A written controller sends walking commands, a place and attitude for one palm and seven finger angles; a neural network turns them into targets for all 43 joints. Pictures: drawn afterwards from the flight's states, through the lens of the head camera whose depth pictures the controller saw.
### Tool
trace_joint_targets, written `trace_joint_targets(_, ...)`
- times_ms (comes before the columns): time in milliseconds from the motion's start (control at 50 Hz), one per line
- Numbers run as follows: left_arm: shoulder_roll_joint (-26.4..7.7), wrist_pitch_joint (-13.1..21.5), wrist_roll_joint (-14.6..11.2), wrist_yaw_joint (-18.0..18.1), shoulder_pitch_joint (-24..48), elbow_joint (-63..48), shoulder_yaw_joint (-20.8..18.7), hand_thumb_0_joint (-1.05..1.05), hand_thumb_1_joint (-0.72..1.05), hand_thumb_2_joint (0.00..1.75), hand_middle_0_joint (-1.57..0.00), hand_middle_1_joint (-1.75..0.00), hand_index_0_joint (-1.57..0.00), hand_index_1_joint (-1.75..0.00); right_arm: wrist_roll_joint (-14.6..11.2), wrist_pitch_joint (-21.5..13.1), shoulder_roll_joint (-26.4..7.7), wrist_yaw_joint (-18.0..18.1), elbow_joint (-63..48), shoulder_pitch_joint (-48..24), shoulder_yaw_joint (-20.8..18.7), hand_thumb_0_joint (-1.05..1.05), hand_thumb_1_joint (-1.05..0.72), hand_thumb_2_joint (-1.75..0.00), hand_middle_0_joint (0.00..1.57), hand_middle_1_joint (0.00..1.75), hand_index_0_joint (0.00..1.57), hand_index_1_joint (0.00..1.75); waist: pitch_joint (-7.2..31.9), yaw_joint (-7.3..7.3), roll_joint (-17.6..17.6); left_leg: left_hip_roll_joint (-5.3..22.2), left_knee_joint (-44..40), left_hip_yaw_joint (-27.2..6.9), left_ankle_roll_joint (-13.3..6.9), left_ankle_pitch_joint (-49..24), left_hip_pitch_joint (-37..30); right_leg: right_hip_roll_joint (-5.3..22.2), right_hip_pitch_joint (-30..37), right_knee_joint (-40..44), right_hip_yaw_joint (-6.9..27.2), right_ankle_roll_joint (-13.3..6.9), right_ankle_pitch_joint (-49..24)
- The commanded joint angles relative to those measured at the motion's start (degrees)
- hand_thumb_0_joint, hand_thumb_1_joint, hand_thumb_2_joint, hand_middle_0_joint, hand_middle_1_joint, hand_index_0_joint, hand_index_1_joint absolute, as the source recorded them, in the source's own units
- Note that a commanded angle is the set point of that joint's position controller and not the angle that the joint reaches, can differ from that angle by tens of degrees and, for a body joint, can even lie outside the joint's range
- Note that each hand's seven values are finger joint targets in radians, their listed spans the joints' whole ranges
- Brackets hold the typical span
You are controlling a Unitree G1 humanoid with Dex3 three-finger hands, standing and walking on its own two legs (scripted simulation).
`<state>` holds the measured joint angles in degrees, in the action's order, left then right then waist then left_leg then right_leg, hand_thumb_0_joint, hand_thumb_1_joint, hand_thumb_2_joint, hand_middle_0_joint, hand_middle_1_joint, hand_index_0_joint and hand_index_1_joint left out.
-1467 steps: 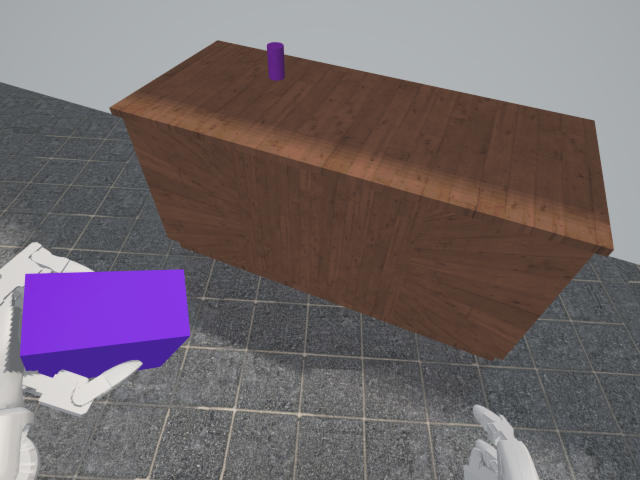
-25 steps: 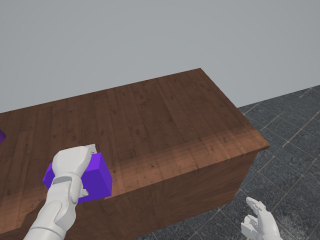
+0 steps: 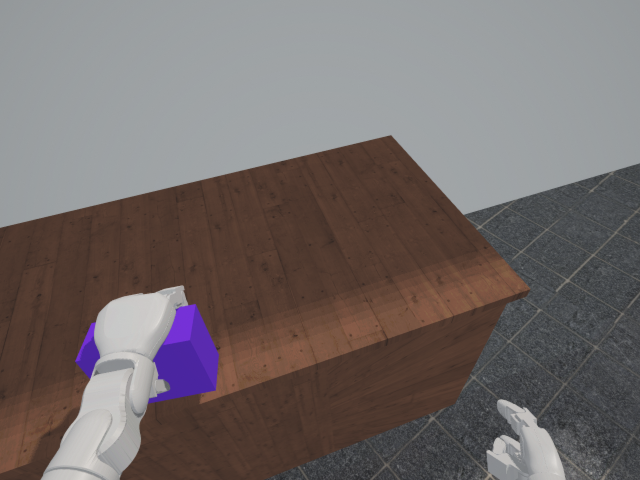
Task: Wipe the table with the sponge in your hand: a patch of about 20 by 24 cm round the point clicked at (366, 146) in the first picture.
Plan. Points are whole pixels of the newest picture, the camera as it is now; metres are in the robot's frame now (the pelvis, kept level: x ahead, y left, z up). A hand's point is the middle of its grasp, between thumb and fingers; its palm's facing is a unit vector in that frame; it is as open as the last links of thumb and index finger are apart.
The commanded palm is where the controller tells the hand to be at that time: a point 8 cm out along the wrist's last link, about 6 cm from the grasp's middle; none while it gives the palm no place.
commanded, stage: move the sponge above the wiping area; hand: left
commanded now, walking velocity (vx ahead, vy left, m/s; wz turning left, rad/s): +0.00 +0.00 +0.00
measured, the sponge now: (160, 365) +0.25 +0.27 -0.02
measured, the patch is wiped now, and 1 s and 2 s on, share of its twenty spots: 0.00 0.00 0.00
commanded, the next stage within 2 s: lower the sponge onto the table in 0.98 s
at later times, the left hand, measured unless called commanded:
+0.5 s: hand (151, 327) +0.27 +0.27 +0.04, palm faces +0.05 -0.04 -1.00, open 10.4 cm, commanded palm +0.25 +0.28 +0.10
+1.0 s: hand (140, 318) +0.28 +0.28 +0.05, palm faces +0.11 -0.03 -0.99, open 10.4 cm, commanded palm +0.24 +0.28 +0.10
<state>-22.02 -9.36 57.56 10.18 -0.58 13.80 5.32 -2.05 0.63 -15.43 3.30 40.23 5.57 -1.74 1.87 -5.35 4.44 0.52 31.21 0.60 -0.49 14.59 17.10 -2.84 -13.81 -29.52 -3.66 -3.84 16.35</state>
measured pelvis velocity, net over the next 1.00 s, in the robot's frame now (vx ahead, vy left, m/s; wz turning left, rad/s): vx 0.00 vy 0.00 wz -0.01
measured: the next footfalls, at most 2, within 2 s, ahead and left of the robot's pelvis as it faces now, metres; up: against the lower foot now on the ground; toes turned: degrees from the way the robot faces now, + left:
none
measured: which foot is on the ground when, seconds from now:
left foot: down 0.00-1.00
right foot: down 0.00-1.00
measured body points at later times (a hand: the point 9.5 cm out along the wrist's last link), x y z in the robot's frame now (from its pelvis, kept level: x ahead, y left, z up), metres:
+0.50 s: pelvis -0.01 +0.00 +0.00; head -0.01 -0.03 +0.45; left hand +0.27 +0.27 +0.09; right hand +0.21 -0.22 -0.10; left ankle +0.02 +0.12 -0.73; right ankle -0.01 -0.08 -0.73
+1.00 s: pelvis +0.00 +0.00 +0.00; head -0.01 -0.03 +0.45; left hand +0.27 +0.28 +0.11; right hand +0.21 -0.22 -0.10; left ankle +0.02 +0.12 -0.73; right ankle -0.01 -0.08 -0.73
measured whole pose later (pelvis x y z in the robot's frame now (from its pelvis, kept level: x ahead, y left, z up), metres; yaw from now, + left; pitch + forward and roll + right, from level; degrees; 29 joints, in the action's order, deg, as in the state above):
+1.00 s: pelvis +0.00 +0.00 +0.00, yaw -1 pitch +0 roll +0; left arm -20.8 -18.1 55.8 16.1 3.1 14.2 5.2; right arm -3.0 1.9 -14.7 1.7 41.7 4.9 -1.3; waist 3.1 -5.8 4.9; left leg 0.2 30.4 1.3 -0.6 14.4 16.4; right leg -2.6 -13.8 -29.6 -2.8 -3.6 16.4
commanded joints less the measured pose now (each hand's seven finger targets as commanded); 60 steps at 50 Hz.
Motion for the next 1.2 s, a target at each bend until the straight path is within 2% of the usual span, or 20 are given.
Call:
trace_joint_targets(0, -16.58, -4.76, 0.40, 9.60, 18.52, -11.55, -13.84, 0.00, 0.10, 1.30, -1.20, -1.60, -1.20, -1.60, -0.59, -2.98, -5.68, -0.65, -7.64, -9.24, -1.90, 0.00, -0.90, -0.90, 0.20, 0.30, 0.20, 0.30, 15.28, -0.91, 1.42, -2.53, -2.54, -2.12, -1.88, -13.63, -6.56, 0.53, 2.11, 3.75, 5.91, -0.66, -14.78)
trace_joint_targets(40, -15.63, -9.33, -2.47, 8.76, 16.84, -9.18, -12.90, 0.00, 0.10, 1.30, -1.20, -1.60, -1.20, -1.60, -1.30, -2.49, -6.04, -0.81, -7.73, -11.55, -1.52, 0.00, -0.90, -0.90, 0.20, 0.30, 0.20, 0.30, 15.51, -1.55, -2.06, -2.90, -3.54, -1.69, -1.55, -13.48, -5.55, 0.79, 5.26, 4.65, 6.77, -0.20, -16.47)
trace_joint_targets(80, -10.64, -13.71, -4.58, 5.84, 15.05, -4.41, -6.82, 0.00, 0.10, 1.30, -1.20, -1.60, -1.20, -1.60, -2.30, -1.80, -6.38, -0.76, -7.60, -12.19, -0.97, 0.00, -0.90, -0.90, 0.20, 0.30, 0.20, 0.30, 11.93, -0.08, -5.43, -2.76, -4.39, -1.19, -1.75, -11.50, -4.25, 1.21, 4.37, 5.77, 5.43, 0.88, -15.35)
trace_joint_targets(160, -7.69, -17.45, -4.02, -2.19, 18.17, -1.82, 0.76, 0.00, 0.10, 1.30, -1.20, -1.60, -1.20, -1.60, -3.21, -0.28, -7.01, -0.17, -8.72, -12.71, -0.03, 0.00, -0.90, -0.90, 0.20, 0.30, 0.20, 0.30, 7.66, 2.37, -6.97, -3.16, -5.20, -2.27, -2.58, -8.42, -4.86, 1.24, 1.69, 7.67, 5.11, 0.98, -11.36)
trace_joint_targets(240, -10.71, -8.72, -2.26, -5.24, 23.59, -10.83, -0.59, 0.00, 0.10, 1.30, -1.20, -1.60, -1.20, -1.60, -1.76, -1.54, -6.32, 0.27, -9.94, -10.54, -0.16, 0.00, -0.90, -0.90, 0.20, 0.30, 0.20, 0.30, 13.02, 2.42, -2.72, -3.21, -3.87, -3.24, -3.46, -10.07, -8.98, 0.90, 1.83, 6.73, 5.10, 0.42, -12.29)
trace_joint_targets(300, -13.64, -1.20, -0.03, -1.50, 23.23, -14.63, -5.55, 0.00, 0.10, 1.30, -1.20, -1.60, -1.20, -1.60, -0.58, -2.78, -5.21, 0.46, -9.32, -8.62, -0.80, 0.00, -0.90, -0.90, 0.20, 0.30, 0.20, 0.30, 15.12, 1.18, 0.60, -3.25, -2.84, -3.35, -3.44, -12.04, -10.08, 0.34, 1.18, 5.07, 5.06, -0.03, -13.16)
trace_joint_targets(340, -18.57, 0.44, 2.70, 2.52, 27.20, -16.61, -10.78, 0.00, 0.10, 1.30, -1.20, -1.60, -1.20, -1.60, 0.04, -2.95, -5.47, 0.45, -8.58, -8.52, -1.06, 0.00, -0.90, -0.90, 0.20, 0.30, 0.20, 0.30, 15.25, 0.04, 3.11, -2.79, -3.26, -3.87, -2.56, -11.88, -9.23, -0.30, 0.09, 4.32, 6.08, -0.83, -11.44)
trace_joint_targets(360, -17.59, 0.25, 3.30, 4.83, 25.95, -15.39, -11.13, 0.00, 0.10, 1.30, -1.20, -1.60, -1.20, -1.60, 0.05, -3.13, -4.97, 0.33, -8.58, -8.44, -1.11, 0.00, -0.90, -0.90, 0.20, 0.30, 0.20, 0.30, 14.84, -0.02, 3.48, -2.54, -3.21, -3.55, -2.37, -11.28, -8.42, -0.19, -0.44, 3.60, 5.13, -0.76, -9.74)
trace_joint_targets(460, -14.43, -8.70, 0.10, 10.23, 23.99, -8.18, -10.65, 0.00, 0.10, 1.30, -1.20, -1.60, -1.20, -1.60, -1.21, -2.48, -5.24, -0.53, -7.72, -11.44, -1.04, 0.00, -0.90, -0.90, 0.20, 0.30, 0.20, 0.30, 14.86, -1.54, 0.88, -2.28, -4.69, -2.12, -1.22, -10.06, -6.17, 0.40, 1.95, 4.57, 5.23, -0.55, -8.49)
trace_joint_targets(580, -5.74, -19.60, -3.58, 0.36, 21.22, 0.64, 1.86, 0.00, 0.10, 1.30, -1.20, -1.60, -1.20, -1.60, -3.25, 0.00, -6.55, -0.55, -8.26, -13.31, 0.13, 0.00, -0.90, -0.90, 0.20, 0.30, 0.20, 0.30, 9.65, 1.66, -5.31, -3.03, -5.62, -2.32, -1.95, -8.18, -4.91, 0.95, 1.96, 7.00, 4.35, 0.62, -9.75)
trace_joint_targets(620, -4.39, -18.49, -3.62, -3.61, 21.57, -0.50, 4.52, 0.00, 0.10, 1.30, -1.20, -1.60, -1.20, -1.60, -3.20, 0.20, -6.75, -0.28, -9.41, -12.51, 0.33, 0.00, -0.90, -0.90, 0.20, 0.30, 0.20, 0.30, 9.42, 2.73, -6.57, -3.26, -4.93, -2.77, -2.80, -7.95, -5.55, 0.97, 1.26, 7.33, 4.19, 0.77, -10.13)
trace_joint_targets(680, -7.75, -11.25, -2.48, -5.95, 24.44, -4.76, 1.86, 0.00, 0.10, 1.30, -1.20, -1.60, -1.20, -1.60, -2.35, -0.63, -6.37, -0.03, -9.63, -10.05, 0.14, 0.00, -0.90, -0.90, 0.20, 0.30, 0.20, 0.30, 11.64, 2.96, -5.03, -3.22, -3.82, -3.39, -3.50, -8.53, -7.54, 0.79, 0.83, 6.63, 4.20, 0.54, -10.28)
trace_joint_targets(740, -14.66, -2.62, -0.01, -2.94, 25.86, -13.60, -5.08, 0.00, 0.10, 1.30, -1.20, -1.60, -1.20, -1.60, -0.71, -1.93, -5.91, 0.18, -9.74, -8.42, -0.69, 0.00, -0.90, -0.90, 0.20, 0.30, 0.20, 0.30, 15.84, 0.98, -0.15, -3.08, -2.96, -3.84, -3.42, -11.88, -9.83, 0.20, 1.80, 5.19, 5.33, -0.24, -13.37)
trace_joint_targets(800, -17.52, 0.43, 2.66, 3.91, 22.71, -15.14, -11.47, 0.00, 0.10, 1.30, -1.20, -1.60, -1.20, -1.60, 0.06, -2.62, -5.33, -0.06, -8.80, -7.70, -1.32, 0.00, -0.90, -0.90, 0.20, 0.30, 0.20, 0.30, 16.70, -0.58, 2.05, -2.66, -2.34, -3.42, -2.56, -14.67, -8.79, -0.19, 1.30, 2.96, 5.15, -0.82, -14.91)
trace_joint_targets(840, -19.66, -1.64, 3.33, 7.56, 23.61, -17.13, -14.28, 0.00, 0.10, 1.30, -1.20, -1.60, -1.20, -1.60, 0.35, -2.37, -5.52, -0.51, -9.01, -8.80, -1.29, 0.00, -0.90, -0.90, 0.20, 0.30, 0.20, 0.30, 17.21, -1.80, 4.38, -2.59, -3.05, -3.69, -1.66, -15.75, -7.96, -0.38, 2.22, 2.53, 6.24, -1.54, -15.25)
trace_joint_targets(920, -12.88, -10.22, -0.98, 10.03, 18.54, -10.40, -9.99, 0.00, 0.10, 1.30, -1.20, -1.60, -1.20, -1.60, -1.15, -1.93, -5.61, -1.37, -8.05, -11.31, -1.29, 0.00, -0.90, -0.90, 0.20, 0.30, 0.20, 0.30, 15.41, -1.76, -0.28, -2.20, -3.74, -1.84, -1.38, -14.62, -6.83, 0.43, 3.70, 3.83, 5.05, -0.57, -15.42)
trace_joint_targets(980, -9.53, -17.75, -3.21, 6.30, 14.79, -4.23, -5.47, 0.00, 0.10, 1.30, -1.20, -1.60, -1.20, -1.60, -2.25, -0.92, -6.25, -1.67, -7.88, -13.51, -0.63, 0.00, -0.90, -0.90, 0.20, 0.30, 0.20, 0.30, 12.78, -1.39, -5.28, -2.68, -4.89, -1.50, -1.43, -13.00, -5.04, 0.91, 5.50, 5.14, 4.80, 0.37, -15.82)
trace_joint_targets(1040, -7.68, -21.26, -4.26, -0.72, 16.13, -2.12, -0.26, 0.00, 0.10, 1.30, -1.20, -1.60, -1.20, -1.60, -3.16, 0.63, -7.04, -0.88, -8.72, -14.80, 0.15, 0.00, -0.90, -0.90, 0.20, 0.30, 0.20, 0.30, 8.46, 1.17, -7.17, -3.23, -5.21, -1.85, -2.25, -10.67, -5.02, 1.07, 4.13, 7.38, 5.69, 0.82, -15.23)
trace_joint_targets(1100, -8.78, -17.09, -3.74, -6.03, 21.58, -4.83, 1.53, 0.00, 0.10, 1.30, -1.20, -1.60, -1.20, -1.60, -2.91, 0.66, -7.00, 0.14, -9.53, -12.73, 0.61, 0.00, -0.90, -0.90, 0.20, 0.30, 0.20, 0.30, 8.24, 3.33, -7.79, -3.44, -4.55, -2.47, -3.36, -8.70, -6.12, 1.15, 2.35, 7.92, 5.09, 1.22, -13.02)
trace_joint_targets(1180, -14.71, -3.71, -1.01, -5.18, 25.31, -12.42, -4.57, 0.00, 0.10, 1.30, -1.20, -1.60, -1.20, -1.60, -1.10, -1.97, -5.39, 1.02, -9.20, -9.35, -0.10, 0.00, -0.90, -0.90, 0.20, 0.30, 0.20, 0.30, 13.57, 2.02, -0.08, -3.61, -2.95, -2.86, -3.92, -10.45, -10.17, 0.73, 2.06, 6.68, 5.64, 0.30, -12.72)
